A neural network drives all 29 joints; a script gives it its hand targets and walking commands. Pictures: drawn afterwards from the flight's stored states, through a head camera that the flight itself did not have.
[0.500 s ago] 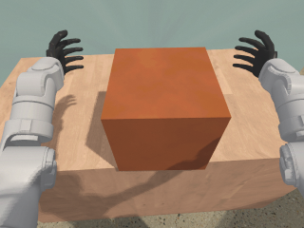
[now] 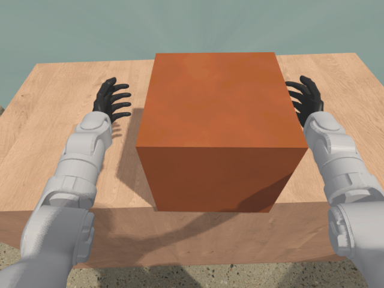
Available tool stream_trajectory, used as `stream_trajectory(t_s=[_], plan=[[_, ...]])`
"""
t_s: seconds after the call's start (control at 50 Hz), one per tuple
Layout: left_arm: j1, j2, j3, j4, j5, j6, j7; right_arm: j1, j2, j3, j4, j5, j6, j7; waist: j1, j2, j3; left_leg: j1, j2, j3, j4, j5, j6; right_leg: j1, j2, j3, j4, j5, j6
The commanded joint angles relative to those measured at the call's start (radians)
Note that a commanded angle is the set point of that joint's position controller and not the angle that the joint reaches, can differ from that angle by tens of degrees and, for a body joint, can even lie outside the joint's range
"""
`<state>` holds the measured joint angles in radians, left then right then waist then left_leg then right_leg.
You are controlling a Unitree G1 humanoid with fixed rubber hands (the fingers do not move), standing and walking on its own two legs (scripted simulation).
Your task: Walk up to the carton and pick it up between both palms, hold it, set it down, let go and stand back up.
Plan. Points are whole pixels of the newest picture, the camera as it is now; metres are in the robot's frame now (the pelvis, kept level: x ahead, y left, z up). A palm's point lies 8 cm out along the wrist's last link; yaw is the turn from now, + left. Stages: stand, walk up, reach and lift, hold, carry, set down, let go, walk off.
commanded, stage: reach and lift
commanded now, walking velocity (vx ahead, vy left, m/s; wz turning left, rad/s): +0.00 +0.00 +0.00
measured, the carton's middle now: (213, 134) +0.42 -0.05 +0.06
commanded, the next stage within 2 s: none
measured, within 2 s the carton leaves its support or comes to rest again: neither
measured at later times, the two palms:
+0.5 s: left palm (113, 126) +0.42 +0.17 +0.10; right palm (297, 122) +0.41 -0.23 +0.10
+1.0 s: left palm (128, 127) +0.42 +0.14 +0.10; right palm (296, 122) +0.40 -0.22 +0.10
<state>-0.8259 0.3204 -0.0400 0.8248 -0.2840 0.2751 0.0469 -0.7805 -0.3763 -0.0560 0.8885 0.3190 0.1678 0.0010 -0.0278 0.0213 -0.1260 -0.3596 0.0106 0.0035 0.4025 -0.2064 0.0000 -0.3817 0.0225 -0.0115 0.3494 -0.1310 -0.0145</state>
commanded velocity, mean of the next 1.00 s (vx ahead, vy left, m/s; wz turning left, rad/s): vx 0.00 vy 0.00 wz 0.00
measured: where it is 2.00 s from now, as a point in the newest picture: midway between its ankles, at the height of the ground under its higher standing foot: outside the picture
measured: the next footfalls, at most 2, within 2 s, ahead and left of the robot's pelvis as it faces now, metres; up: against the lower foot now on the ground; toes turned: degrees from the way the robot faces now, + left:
none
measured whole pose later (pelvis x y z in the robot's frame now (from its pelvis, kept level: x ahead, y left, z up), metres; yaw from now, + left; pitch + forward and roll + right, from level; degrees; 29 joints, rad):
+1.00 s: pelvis -0.01 -0.01 +0.00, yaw -1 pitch +10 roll +0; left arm -0.88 0.18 0.06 1.12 -0.16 -0.05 0.09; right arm -0.86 -0.24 0.01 1.09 0.32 0.00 -0.13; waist -0.03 -0.01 -0.14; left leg -0.40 0.03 0.01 0.42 -0.20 -0.02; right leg -0.44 0.04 0.00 0.38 -0.12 -0.03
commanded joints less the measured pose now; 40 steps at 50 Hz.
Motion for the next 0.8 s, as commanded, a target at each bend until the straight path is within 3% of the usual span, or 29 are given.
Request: stream_trajectory(t_s=[0.0,0.04,0.12,0.2,0.32,0.36,0.42,0.62,0.78], plan=[[-0.406,0.160,0.093,-0.055,0.048,-0.081,-0.007,-0.433,-0.209,0.006,-0.115,0.008,-0.069,-0.015,-0.005,-0.092,-0.481,0.180,-0.003,0.008,0.008,0.291,-0.029,0.265,0.013,-0.014,0.037,0.350,0.047],[-0.386,0.166,0.122,-0.050,0.079,-0.114,-0.015,-0.432,-0.190,0.046,-0.112,0.038,-0.101,-0.028,0.018,-0.090,-0.499,0.162,-0.011,0.010,0.004,0.344,-0.026,0.343,0.011,-0.001,0.055,0.455,0.055],[-0.363,0.136,0.133,-0.072,0.117,-0.182,-0.024,-0.397,-0.149,0.086,-0.086,0.074,-0.160,-0.038,0.022,-0.036,-0.490,0.156,-0.013,0.021,0.000,0.386,-0.040,0.399,0.009,0.008,0.058,0.518,0.053],[-0.365,0.106,0.109,-0.080,0.125,-0.236,-0.029,-0.373,-0.116,0.087,-0.064,0.076,-0.193,-0.035,0.022,0.001,-0.448,0.169,-0.017,0.020,-0.002,0.365,-0.043,0.351,0.003,0.013,0.036,0.464,0.050],[-0.444,0.088,0.060,-0.116,0.075,-0.303,-0.009,-0.424,-0.091,0.047,-0.131,0.040,-0.219,-0.046,-0.005,0.010,-0.548,0.179,-0.016,0.020,0.015,0.308,-0.045,0.300,0.003,0.010,0.032,0.392,0.047],[-0.470,0.084,0.051,-0.092,0.060,-0.317,-0.002,-0.439,-0.085,0.031,-0.139,0.018,-0.218,-0.057,-0.019,-0.011,-0.576,0.167,-0.015,0.018,0.021,0.281,-0.044,0.284,0.004,0.009,0.040,0.370,0.049],[-0.469,0.073,0.047,-0.048,0.053,-0.329,0.007,-0.457,-0.069,0.034,-0.109,0.008,-0.209,-0.070,-0.015,-0.022,-0.591,0.148,-0.014,0.018,0.019,0.272,-0.040,0.280,0.001,0.011,0.046,0.364,0.048],[-0.494,0.020,0.078,0.118,0.093,-0.335,0.028,-0.527,-0.007,0.063,0.001,0.003,-0.200,-0.082,0.029,-0.044,-0.516,0.117,-0.004,0.020,0.011,0.227,-0.032,0.210,0.005,0.005,0.032,0.222,0.034],[-0.493,-0.008,0.096,0.145,0.120,-0.357,0.038,-0.536,0.031,0.087,0.016,0.012,-0.221,-0.101,0.032,-0.045,-0.543,0.103,-0.010,0.022,0.034,0.283,-0.033,0.252,0.006,0.008,0.050,0.311,0.040]])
